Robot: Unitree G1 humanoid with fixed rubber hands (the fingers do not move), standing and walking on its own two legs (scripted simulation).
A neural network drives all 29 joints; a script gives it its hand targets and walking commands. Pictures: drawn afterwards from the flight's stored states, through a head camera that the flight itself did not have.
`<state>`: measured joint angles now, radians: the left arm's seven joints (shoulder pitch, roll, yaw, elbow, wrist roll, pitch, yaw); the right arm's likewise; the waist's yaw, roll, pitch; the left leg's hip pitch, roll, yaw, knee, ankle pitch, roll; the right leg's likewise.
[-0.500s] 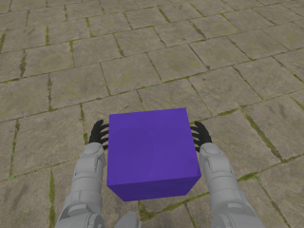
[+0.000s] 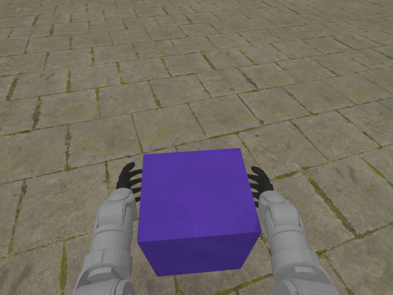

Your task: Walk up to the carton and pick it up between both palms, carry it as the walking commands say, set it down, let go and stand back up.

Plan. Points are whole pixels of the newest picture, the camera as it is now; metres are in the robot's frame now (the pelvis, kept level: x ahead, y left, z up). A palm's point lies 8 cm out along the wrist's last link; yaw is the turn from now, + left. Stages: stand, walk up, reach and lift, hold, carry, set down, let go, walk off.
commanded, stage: reach and lift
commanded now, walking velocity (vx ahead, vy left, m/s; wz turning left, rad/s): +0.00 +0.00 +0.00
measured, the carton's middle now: (196, 216) +0.32 +0.05 -0.05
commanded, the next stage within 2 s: hold in 1.86 s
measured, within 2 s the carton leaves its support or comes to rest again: neither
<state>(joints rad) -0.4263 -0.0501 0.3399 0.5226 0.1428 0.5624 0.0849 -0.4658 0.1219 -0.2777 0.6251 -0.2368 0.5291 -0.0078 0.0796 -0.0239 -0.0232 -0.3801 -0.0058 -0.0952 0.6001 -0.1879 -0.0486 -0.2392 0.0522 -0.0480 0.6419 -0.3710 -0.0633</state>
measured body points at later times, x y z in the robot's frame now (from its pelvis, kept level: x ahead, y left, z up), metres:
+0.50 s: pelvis +0.01 -0.01 +0.01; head -0.07 +0.00 +0.45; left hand +0.31 +0.19 +0.07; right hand +0.34 -0.13 +0.07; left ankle +0.09 +0.14 -0.72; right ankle -0.01 -0.08 -0.72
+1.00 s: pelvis +0.01 +0.00 +0.01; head -0.05 +0.02 +0.46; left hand +0.32 +0.17 +0.06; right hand +0.33 -0.14 +0.07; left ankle +0.09 +0.14 -0.72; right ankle -0.01 -0.08 -0.72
